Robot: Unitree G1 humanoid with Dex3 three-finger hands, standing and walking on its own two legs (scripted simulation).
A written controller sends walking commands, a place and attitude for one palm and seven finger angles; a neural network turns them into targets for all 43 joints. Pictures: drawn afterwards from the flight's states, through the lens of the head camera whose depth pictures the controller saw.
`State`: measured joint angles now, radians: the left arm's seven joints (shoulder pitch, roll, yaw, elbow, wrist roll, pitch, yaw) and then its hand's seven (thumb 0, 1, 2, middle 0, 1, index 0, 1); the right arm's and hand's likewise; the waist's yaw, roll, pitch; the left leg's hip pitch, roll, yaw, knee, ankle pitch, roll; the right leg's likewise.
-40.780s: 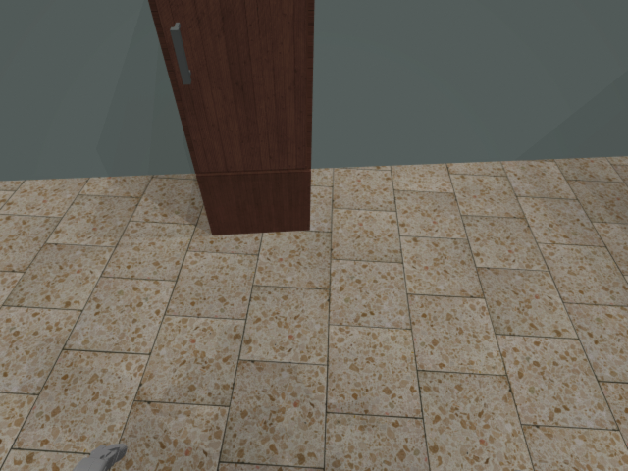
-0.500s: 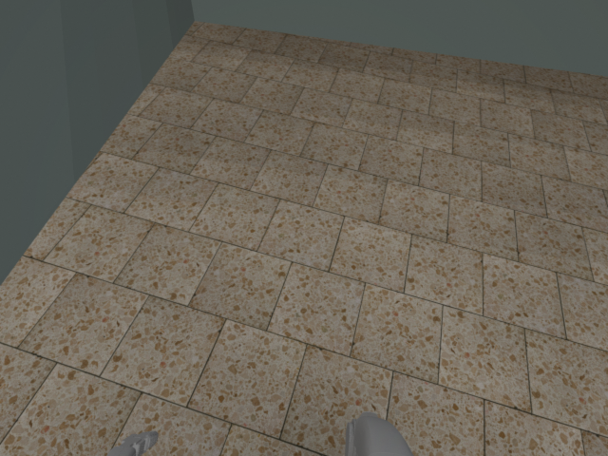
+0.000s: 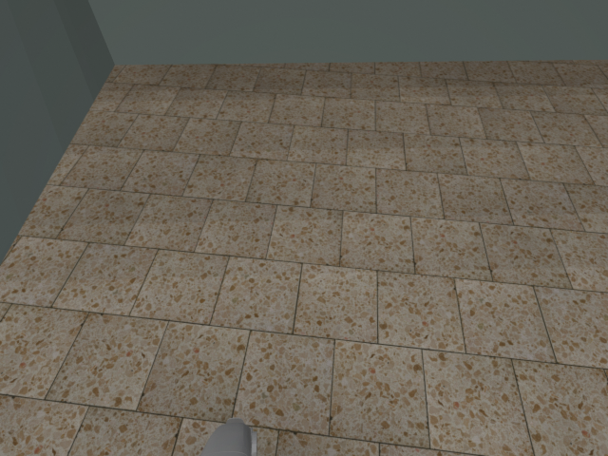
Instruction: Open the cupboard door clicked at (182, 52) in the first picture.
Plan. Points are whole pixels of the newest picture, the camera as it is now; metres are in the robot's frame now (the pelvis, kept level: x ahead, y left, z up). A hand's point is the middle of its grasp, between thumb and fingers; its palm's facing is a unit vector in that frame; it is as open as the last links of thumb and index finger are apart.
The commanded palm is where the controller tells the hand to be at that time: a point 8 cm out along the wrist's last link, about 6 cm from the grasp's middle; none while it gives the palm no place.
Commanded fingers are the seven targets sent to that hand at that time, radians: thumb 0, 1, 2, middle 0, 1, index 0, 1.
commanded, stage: walk to a spot facing it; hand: left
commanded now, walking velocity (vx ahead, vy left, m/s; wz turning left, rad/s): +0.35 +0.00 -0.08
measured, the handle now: out of the picture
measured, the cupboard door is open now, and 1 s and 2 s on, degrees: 41 41 41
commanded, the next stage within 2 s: turn to face it in 0.12 s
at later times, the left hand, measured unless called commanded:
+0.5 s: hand (196, 349) +0.31 +0.21 -0.17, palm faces +0.04 -0.98 -0.22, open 7.3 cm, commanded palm none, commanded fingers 0.00 0.90 0.90 -0.20 -0.30 -0.20 -0.30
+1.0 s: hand (186, 341) +0.33 +0.24 -0.18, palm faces +0.35 -0.90 -0.25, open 7.4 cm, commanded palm none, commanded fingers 0.00 0.90 0.90 -0.20 -0.30 -0.20 -0.30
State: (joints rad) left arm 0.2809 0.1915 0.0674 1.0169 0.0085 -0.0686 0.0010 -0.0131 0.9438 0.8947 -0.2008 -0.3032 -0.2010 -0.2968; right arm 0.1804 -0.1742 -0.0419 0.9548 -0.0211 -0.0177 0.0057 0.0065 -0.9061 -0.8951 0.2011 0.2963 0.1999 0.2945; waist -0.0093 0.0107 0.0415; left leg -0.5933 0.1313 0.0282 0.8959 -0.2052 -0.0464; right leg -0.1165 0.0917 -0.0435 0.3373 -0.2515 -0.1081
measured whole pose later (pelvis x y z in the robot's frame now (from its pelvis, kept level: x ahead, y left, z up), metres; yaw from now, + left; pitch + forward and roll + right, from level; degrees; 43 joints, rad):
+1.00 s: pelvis +0.31 +0.01 -0.02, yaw +20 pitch +2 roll +0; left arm 0.16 0.24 0.08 0.93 0.02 0.05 0.02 0.01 0.90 0.89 -0.20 -0.30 -0.20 -0.30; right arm 0.15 -0.24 -0.06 0.90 -0.03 0.01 -0.01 0.00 -0.90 -0.89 0.20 0.30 0.20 0.29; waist -0.02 -0.02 0.07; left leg -0.39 0.02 0.05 0.61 -0.25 0.01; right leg -0.46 -0.09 -0.06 1.06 -0.51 0.07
